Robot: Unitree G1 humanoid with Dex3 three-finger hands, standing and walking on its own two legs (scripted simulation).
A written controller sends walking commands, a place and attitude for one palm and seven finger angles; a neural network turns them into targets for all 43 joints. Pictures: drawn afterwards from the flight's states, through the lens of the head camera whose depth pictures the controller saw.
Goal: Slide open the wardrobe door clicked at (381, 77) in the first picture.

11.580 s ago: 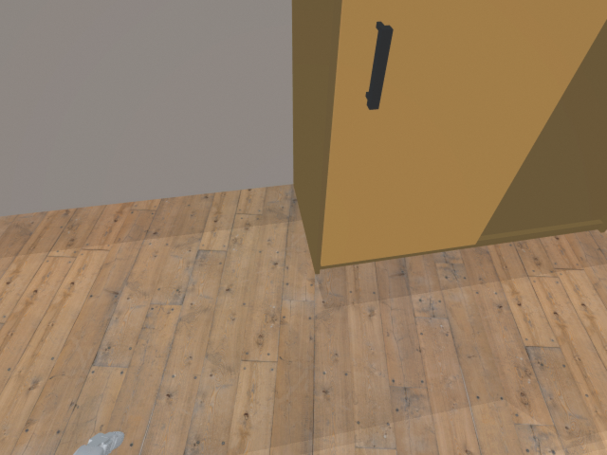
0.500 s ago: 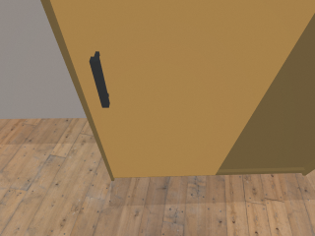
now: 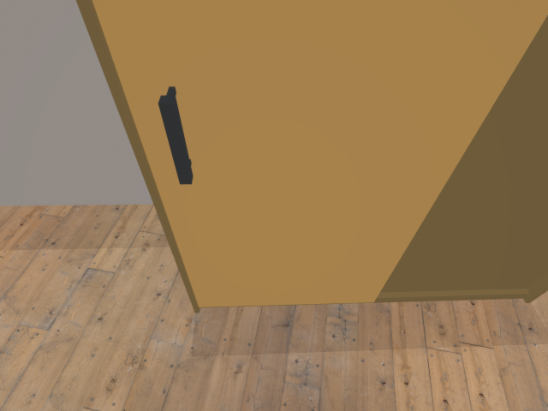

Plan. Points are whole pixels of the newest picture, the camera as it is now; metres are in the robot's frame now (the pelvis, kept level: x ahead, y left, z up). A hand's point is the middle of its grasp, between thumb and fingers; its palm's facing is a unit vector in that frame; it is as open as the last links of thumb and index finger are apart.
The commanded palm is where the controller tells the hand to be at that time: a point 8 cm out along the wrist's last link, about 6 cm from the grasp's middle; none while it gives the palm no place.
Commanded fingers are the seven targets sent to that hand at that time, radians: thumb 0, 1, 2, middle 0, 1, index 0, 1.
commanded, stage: shuffle to correct the standing spot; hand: left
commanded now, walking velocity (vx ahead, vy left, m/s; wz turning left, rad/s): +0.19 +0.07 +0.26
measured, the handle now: (179, 137) +0.54 +0.22 +0.09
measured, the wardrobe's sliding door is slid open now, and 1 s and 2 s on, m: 0.00 0.00 0.00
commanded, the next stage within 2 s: come to a stop and stand still in 0.38 s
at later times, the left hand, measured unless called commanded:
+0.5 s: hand out of the picture +0.11 +0.22 -0.18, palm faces +0.13 -0.98 -0.16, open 7.3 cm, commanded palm none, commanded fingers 0.00 0.90 0.90 -0.20 -0.30 -0.20 -0.30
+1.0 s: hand (154, 380) +0.19 +0.22 -0.17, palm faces +0.17 -0.95 -0.25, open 7.3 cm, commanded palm none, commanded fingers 0.00 0.90 0.90 -0.20 -0.30 -0.20 -0.30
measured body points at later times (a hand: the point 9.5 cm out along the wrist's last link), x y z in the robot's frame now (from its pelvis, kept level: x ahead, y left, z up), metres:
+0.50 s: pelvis +0.08 +0.04 +0.00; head +0.13 +0.07 +0.45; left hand +0.10 +0.27 -0.16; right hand +0.02 -0.16 -0.14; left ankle -0.02 +0.11 -0.74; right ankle +0.11 -0.08 -0.65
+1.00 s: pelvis +0.13 +0.02 -0.01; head +0.17 +0.02 +0.44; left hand +0.18 +0.27 -0.15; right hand +0.25 -0.22 -0.16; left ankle +0.10 +0.17 -0.68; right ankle +0.24 -0.05 -0.74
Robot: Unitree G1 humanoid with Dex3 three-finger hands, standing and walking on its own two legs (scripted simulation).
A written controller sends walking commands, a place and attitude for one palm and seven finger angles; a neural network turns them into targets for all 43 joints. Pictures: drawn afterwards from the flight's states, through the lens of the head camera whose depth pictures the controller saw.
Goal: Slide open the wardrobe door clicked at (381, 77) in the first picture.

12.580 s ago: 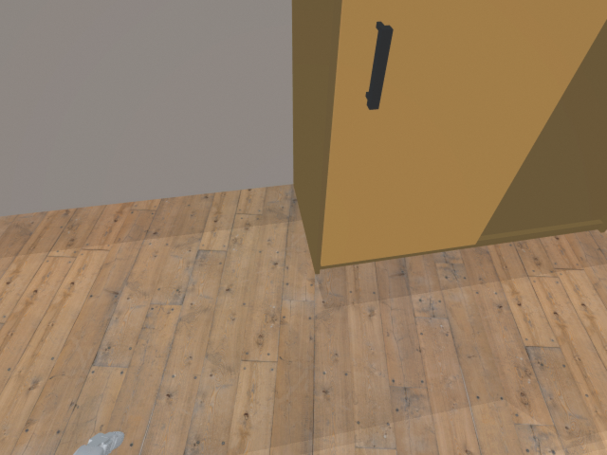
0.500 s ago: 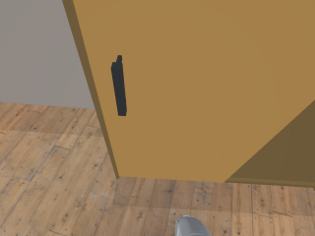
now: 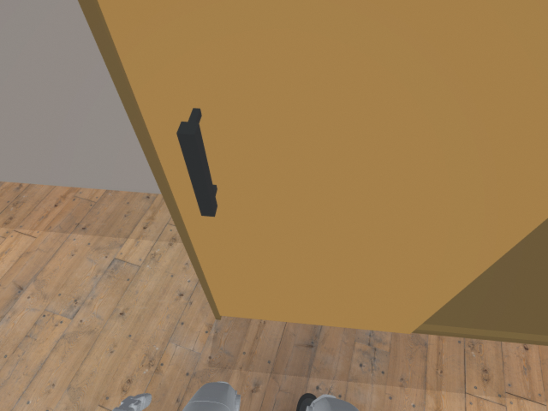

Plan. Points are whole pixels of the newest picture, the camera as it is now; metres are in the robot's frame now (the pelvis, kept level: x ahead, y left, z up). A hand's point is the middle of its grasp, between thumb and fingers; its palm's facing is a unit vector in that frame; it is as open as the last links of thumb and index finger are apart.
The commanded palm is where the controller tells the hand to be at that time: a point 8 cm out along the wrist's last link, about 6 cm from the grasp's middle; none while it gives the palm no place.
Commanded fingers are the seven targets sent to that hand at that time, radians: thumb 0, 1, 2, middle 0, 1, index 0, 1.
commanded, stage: come to a stop and stand still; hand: left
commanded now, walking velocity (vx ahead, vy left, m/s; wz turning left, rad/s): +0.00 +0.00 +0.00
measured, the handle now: (203, 166) +0.44 +0.14 +0.10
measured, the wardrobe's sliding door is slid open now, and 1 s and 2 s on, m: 0.00 0.00 0.00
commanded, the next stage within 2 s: look again from close up in 1.02 s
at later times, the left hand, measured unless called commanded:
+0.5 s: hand out of the picture -0.08 +0.21 -0.16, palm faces +0.01 -0.98 -0.20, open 7.3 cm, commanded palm none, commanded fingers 0.00 0.90 0.90 -0.20 -0.30 -0.20 -0.30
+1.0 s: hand out of the picture -0.12 +0.19 -0.17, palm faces +0.01 -0.99 -0.15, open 7.3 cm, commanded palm none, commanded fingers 0.00 0.90 0.90 -0.20 -0.30 -0.20 -0.30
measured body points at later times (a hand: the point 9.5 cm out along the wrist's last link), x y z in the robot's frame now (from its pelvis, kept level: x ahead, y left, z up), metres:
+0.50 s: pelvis -0.06 +0.04 +0.01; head -0.03 +0.03 +0.46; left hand -0.08 +0.26 -0.15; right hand -0.04 -0.19 -0.15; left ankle -0.04 +0.14 -0.73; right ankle -0.12 -0.07 -0.73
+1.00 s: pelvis -0.10 +0.04 +0.01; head -0.09 +0.05 +0.46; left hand -0.12 +0.25 -0.16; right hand -0.15 -0.17 -0.15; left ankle -0.04 +0.14 -0.73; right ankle -0.12 -0.07 -0.73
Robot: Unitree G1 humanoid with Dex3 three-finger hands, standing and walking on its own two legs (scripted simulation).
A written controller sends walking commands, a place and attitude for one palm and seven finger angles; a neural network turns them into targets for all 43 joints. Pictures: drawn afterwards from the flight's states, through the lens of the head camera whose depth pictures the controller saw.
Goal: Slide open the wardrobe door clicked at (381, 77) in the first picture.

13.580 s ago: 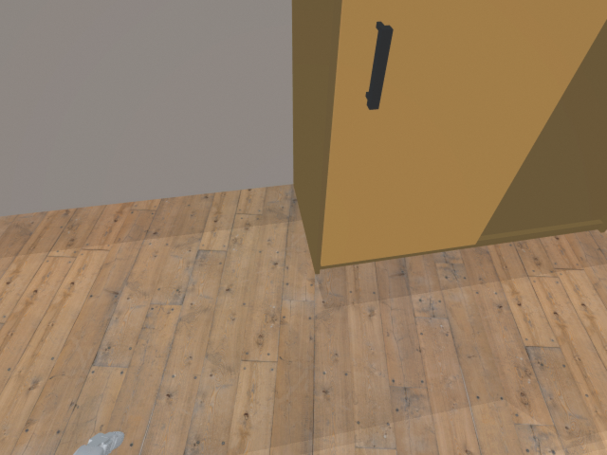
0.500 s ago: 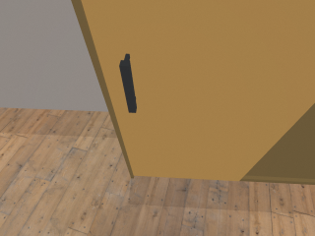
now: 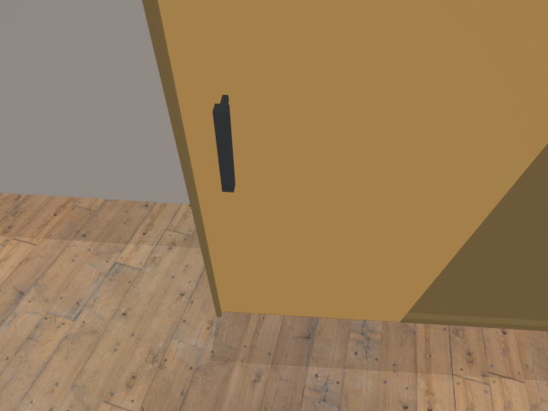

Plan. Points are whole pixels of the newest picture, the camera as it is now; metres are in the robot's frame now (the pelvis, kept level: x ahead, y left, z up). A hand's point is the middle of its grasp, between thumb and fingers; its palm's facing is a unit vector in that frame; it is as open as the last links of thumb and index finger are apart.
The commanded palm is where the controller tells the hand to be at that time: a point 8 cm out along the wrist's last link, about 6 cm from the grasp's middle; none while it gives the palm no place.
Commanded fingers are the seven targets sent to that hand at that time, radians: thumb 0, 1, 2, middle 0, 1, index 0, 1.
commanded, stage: come to a stop and stand still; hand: left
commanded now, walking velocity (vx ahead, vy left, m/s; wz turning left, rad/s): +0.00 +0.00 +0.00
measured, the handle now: (226, 145) +0.54 +0.12 +0.09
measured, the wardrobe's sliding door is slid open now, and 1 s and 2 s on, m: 0.00 0.00 0.00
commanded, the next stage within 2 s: look again from close up in 0.02 s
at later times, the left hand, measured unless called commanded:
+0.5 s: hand out of the picture +0.08 +0.25 -0.16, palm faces +0.04 -0.95 -0.30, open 7.3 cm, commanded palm none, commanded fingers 0.00 0.90 0.90 -0.20 -0.30 -0.20 -0.30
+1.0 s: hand out of the picture -0.01 +0.28 -0.17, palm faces -0.02 -0.95 -0.31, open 7.3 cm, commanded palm none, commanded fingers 0.00 0.90 0.90 -0.20 -0.30 -0.20 -0.30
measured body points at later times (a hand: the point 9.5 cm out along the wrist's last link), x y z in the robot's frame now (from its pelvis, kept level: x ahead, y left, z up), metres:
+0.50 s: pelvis +0.00 +0.02 -0.01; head -0.02 +0.03 +0.44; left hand +0.07 +0.30 -0.14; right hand +0.10 -0.25 -0.13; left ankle +0.06 +0.11 -0.74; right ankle -0.02 -0.11 -0.74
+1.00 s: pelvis -0.02 +0.04 +0.00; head -0.02 +0.05 +0.45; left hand -0.01 +0.33 -0.14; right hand +0.04 -0.24 -0.13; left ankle +0.06 +0.11 -0.74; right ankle -0.02 -0.11 -0.74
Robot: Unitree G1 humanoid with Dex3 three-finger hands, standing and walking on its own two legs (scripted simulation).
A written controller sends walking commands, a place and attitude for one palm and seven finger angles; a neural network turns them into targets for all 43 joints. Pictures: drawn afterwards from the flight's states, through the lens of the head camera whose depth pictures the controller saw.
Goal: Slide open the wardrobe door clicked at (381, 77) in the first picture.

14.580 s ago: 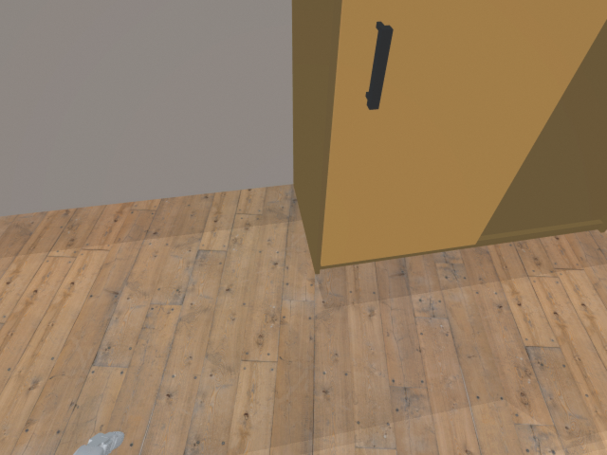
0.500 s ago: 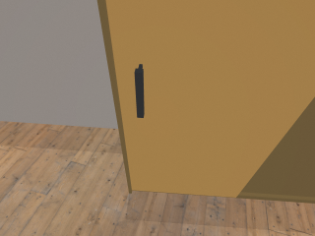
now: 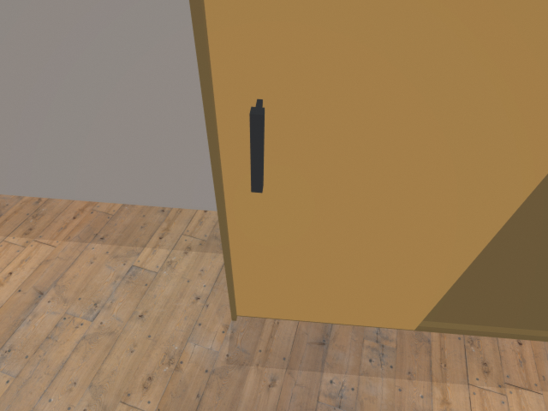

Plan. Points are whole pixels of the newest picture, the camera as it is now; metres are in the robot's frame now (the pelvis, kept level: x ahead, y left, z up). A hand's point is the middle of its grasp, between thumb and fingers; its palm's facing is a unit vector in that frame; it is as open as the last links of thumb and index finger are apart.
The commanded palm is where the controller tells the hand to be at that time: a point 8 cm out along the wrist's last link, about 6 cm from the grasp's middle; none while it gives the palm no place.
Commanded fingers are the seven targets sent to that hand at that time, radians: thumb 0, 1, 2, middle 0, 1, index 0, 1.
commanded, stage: look again from close up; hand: left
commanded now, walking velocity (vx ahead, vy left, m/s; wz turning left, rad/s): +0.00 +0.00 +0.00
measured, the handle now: (258, 147) +0.56 +0.07 +0.09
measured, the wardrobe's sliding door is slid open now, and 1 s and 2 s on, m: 0.00 0.00 0.00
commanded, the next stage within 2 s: raise the hand with hooked fingers in 1.94 s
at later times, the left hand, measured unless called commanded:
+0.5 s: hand out of the picture +0.01 +0.21 -0.17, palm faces -0.02 -0.96 -0.27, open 7.3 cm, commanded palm none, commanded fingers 0.00 0.90 0.90 -0.20 -0.30 -0.20 -0.30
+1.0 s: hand out of the picture +0.03 +0.20 -0.17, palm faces -0.03 -0.96 -0.27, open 7.3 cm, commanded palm none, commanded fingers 0.00 0.90 0.90 -0.20 -0.30 -0.20 -0.30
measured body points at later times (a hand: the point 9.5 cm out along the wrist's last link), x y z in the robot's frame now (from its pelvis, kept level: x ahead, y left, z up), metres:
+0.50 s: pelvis +0.00 -0.01 +0.00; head -0.01 +0.00 +0.45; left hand +0.01 +0.26 -0.15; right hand +0.05 -0.28 -0.14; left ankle +0.08 +0.06 -0.74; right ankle +0.00 -0.15 -0.74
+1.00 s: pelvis +0.02 -0.01 +0.00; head +0.02 -0.01 +0.45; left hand +0.03 +0.25 -0.15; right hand +0.05 -0.28 -0.14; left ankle +0.08 +0.06 -0.74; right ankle +0.00 -0.15 -0.74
